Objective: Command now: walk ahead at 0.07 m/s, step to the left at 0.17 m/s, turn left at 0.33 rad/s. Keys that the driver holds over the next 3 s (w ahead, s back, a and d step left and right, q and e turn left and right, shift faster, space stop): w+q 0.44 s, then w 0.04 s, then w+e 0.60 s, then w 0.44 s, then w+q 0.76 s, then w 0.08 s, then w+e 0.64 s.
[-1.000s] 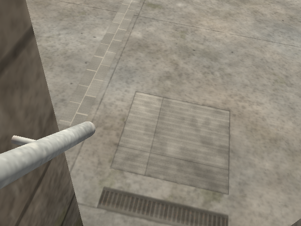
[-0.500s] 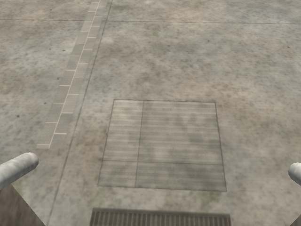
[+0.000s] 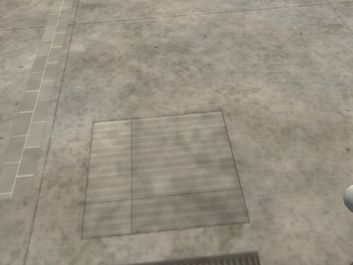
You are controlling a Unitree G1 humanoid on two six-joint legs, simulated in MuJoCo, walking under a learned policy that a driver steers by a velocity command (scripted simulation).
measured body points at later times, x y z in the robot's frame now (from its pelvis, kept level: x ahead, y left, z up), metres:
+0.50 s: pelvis +0.19 +0.11 -0.19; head +0.17 +0.11 +0.26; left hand +0.26 +0.37 -0.32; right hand +0.12 -0.10 -0.34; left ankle +0.13 +0.23 -0.87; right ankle +0.31 -0.02 -0.78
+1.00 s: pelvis +0.53 +0.09 -0.36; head +0.56 +0.07 +0.09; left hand +0.41 +0.30 -0.49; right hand +0.82 -0.09 -0.42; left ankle +0.70 +0.26 -1.00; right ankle +0.48 -0.02 -1.08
